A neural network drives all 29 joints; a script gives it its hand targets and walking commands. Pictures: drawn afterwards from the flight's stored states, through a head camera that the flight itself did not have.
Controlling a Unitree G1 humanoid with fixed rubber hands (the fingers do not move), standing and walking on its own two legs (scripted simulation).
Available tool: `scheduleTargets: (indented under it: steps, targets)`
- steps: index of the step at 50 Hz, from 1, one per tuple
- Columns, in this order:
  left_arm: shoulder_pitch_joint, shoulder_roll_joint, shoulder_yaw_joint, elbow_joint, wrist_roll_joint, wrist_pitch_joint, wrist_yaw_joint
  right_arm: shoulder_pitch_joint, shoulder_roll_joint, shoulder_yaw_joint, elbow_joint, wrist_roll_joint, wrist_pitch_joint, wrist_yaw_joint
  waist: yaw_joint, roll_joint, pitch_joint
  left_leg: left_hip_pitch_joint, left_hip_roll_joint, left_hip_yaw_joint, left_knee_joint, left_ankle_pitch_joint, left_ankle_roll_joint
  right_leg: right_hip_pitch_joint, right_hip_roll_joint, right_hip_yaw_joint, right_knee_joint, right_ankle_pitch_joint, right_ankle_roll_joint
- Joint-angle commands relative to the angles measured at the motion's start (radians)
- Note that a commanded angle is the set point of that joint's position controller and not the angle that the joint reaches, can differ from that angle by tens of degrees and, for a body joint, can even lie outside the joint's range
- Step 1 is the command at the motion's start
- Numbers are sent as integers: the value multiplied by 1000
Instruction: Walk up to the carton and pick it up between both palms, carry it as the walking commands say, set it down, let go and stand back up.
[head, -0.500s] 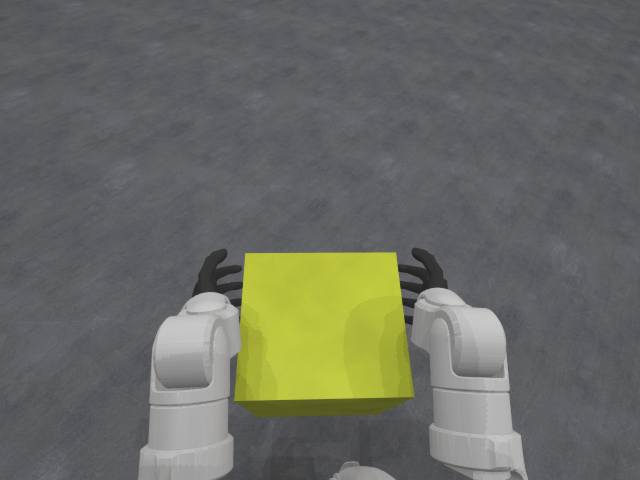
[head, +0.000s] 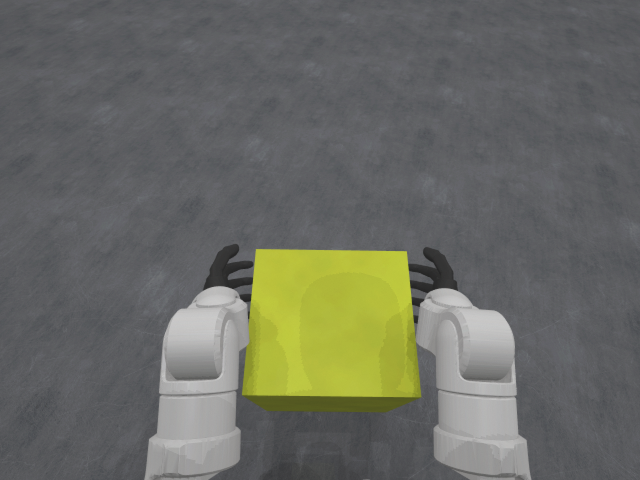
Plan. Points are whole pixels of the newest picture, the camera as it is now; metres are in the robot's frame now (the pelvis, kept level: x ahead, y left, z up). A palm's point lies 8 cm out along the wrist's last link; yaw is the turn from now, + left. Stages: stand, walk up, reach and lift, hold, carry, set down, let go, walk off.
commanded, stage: carry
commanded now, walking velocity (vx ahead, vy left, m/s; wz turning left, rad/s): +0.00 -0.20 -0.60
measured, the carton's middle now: (328, 340) +0.31 -0.02 -0.02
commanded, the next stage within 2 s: none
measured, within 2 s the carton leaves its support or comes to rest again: neither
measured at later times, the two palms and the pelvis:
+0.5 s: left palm (454, 338) +0.26 -0.15 +0.08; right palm out of the picture +0.17 -0.39 +0.07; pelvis -0.07 -0.16 +0.00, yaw -18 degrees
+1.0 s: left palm out of the picture +0.14 -0.35 +0.11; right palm out of the picture +0.00 -0.56 +0.10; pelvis -0.19 -0.28 +0.00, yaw -36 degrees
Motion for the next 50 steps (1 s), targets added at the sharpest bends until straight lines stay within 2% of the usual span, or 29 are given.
scheduleTargets:
  steps: [1,2,3,4,5,7,10,15,17,18,19,20,21,22,25,27,30,32,33,34,35,36,38,40,42,47,48,49,50]
  targets:
    - [-354,-1068,-586,-49,-417,6,-345,-437,1071,603,23,423,-1,496,45,-153,-430,223,-14,-7,-282,54,51,247,-249,273,-212,213,-71]
    - [-361,-1067,-593,-42,-419,9,-343,-409,1067,590,41,411,-2,498,24,-128,-440,410,20,-2,-499,163,69,147,-194,218,-183,157,2]
    - [-363,-1064,-598,-44,-421,13,-347,-380,1055,580,51,395,-8,502,7,65,-442,610,254,-221,-633,139,136,-56,-99,125,-25,-77,92]
    - [-451,-1061,-643,-113,-450,16,-354,-359,1059,553,73,379,-25,506,0,471,-373,529,601,-530,-642,332,307,-255,-38,22,352,-394,103]
    - [-516,-1084,-649,-118,-466,10,-352,-465,1065,585,-15,403,-26,501,17,276,-311,459,560,-428,-605,522,302,-263,-114,86,532,-336,82]
    - [-463,-1086,-643,-68,-486,21,-361,-423,1045,572,5,379,-18,497,24,100,-314,420,425,-203,-534,580,204,-219,-139,94,633,-211,90]
    - [-449,-1049,-630,-46,-482,30,-361,-432,1016,551,9,363,-13,492,32,192,-306,423,328,-16,-465,734,135,-158,-123,-17,472,-222,135]
    - [-417,-1057,-613,10,-479,56,-357,-414,990,527,18,339,3,485,15,321,-319,413,348,45,-427,748,86,2,-113,-133,138,-270,135]
    - [-396,-1056,-602,35,-480,65,-365,-416,993,529,25,330,7,479,28,330,-331,424,355,55,-359,730,50,63,-98,-155,-31,-218,120]
    - [-366,-1056,-593,55,-481,66,-371,-415,999,531,26,324,7,476,50,264,-343,383,322,79,-267,679,19,162,-84,-159,-163,-129,112]
    - [-348,-1060,-587,70,-480,64,-378,-412,1004,539,27,321,5,475,68,99,-351,246,256,91,-115,466,-21,308,-120,-78,-247,-14,103]
    - [-317,-1035,-553,102,-458,56,-383,-444,1012,560,22,327,7,478,81,-262,-362,-25,124,111,57,-100,-56,422,-339,236,-278,250,37]
    - [-337,-1034,-545,71,-446,44,-386,-474,1040,602,4,348,12,478,70,-418,-376,-152,81,36,225,-303,-51,441,-368,318,-170,502,-61]
    - [-374,-1056,-563,37,-463,39,-387,-447,1068,608,29,354,12,477,51,-346,-386,-191,86,-31,325,-289,-38,473,-342,258,-69,678,-80]
    - [-402,-1093,-554,-6,-461,12,-378,-587,1080,670,-115,435,-12,474,45,-258,-427,-115,71,-44,251,-43,-31,378,-282,160,-103,350,-76]
    - [-391,-1084,-549,-44,-443,4,-364,-573,1083,672,-103,456,-10,479,49,-212,-426,-62,53,-33,158,7,-22,344,-280,186,-138,212,-98]
    - [-366,-1073,-568,-48,-417,3,-347,-495,1085,643,-35,452,-3,488,52,-171,-432,42,21,-33,-40,13,14,313,-296,261,-179,194,-131]
    - [-353,-1076,-586,-41,-410,9,-340,-448,1082,622,-3,436,0,496,47,-167,-435,206,-3,-9,-272,59,52,245,-269,257,-208,228,-81]
    - [-354,-1076,-598,-35,-411,11,-338,-423,1080,610,15,425,-1,500,31,-137,-448,368,22,5,-472,169,68,170,-219,210,-180,177,-20]
    - [-356,-1076,-607,-37,-412,13,-340,-393,1073,599,29,409,-6,504,15,27,-450,564,213,-173,-600,190,123,-21,-138,139,-40,-31,55]
    - [-428,-1073,-648,-87,-438,18,-347,-362,1086,577,66,390,-20,509,3,438,-396,527,587,-497,-634,349,301,-228,-41,24,325,-381,90]
    - [-502,-1092,-658,-110,-460,9,-345,-450,1086,602,-9,413,-24,506,20,285,-335,464,576,-420,-599,543,314,-259,-118,83,527,-349,75]
    - [-477,-1097,-657,-68,-489,18,-356,-428,1075,587,14,394,-20,501,29,102,-320,414,441,-204,-528,603,211,-222,-151,101,623,-223,81]
    - [-453,-1070,-637,-34,-485,25,-358,-439,1052,572,19,383,-17,495,39,145,-315,409,359,-50,-476,695,149,-174,-149,32,513,-207,116]
    - [-455,-1066,-632,-32,-487,30,-354,-445,1029,556,5,373,-16,491,34,210,-320,405,334,23,-446,787,125,-98,-125,-51,379,-254,131]
    - [-405,-1062,-617,27,-487,61,-360,-402,1001,544,17,335,-3,478,19,334,-331,431,344,60,-374,760,63,44,-92,-151,9,-249,118]
    - [-382,-1063,-611,46,-488,63,-365,-406,1004,548,19,331,-3,476,39,297,-336,406,314,87,-308,717,28,128,-80,-167,-149,-136,112]
    - [-352,-1057,-600,67,-484,63,-371,-403,1010,554,21,325,-4,476,60,166,-359,298,251,101,-178,556,-14,290,-101,-118,-242,-36,111]
    - [-340,-1048,-584,75,-477,58,-377,-424,1007,572,17,332,-6,477,73,-88,-340,75,179,95,-23,129,-53,417,-263,75,-260,281,98]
